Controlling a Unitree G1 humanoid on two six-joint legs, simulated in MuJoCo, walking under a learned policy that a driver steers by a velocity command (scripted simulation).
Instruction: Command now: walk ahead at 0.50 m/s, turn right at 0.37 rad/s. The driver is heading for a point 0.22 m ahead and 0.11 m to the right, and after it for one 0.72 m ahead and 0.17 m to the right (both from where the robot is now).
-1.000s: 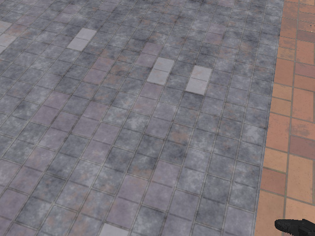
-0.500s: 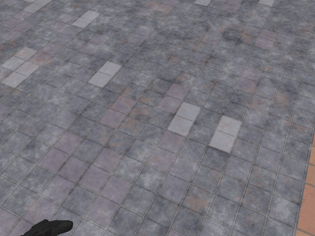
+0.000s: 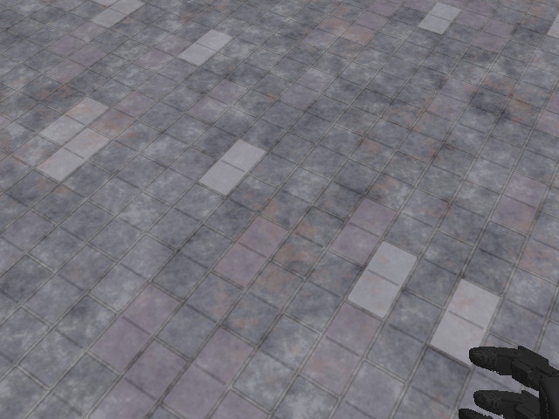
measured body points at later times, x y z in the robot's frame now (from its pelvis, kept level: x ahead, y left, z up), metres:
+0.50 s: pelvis +0.25 -0.05 -0.01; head +0.28 -0.08 +0.44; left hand +0.53 +0.13 -0.08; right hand +0.20 -0.35 -0.14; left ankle +0.11 +0.12 -0.71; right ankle +0.34 -0.17 -0.73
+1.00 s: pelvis +0.53 -0.13 +0.00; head +0.56 -0.14 +0.45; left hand +0.70 +0.12 -0.12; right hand +0.62 -0.45 -0.08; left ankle +0.69 -0.10 -0.73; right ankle +0.34 -0.17 -0.72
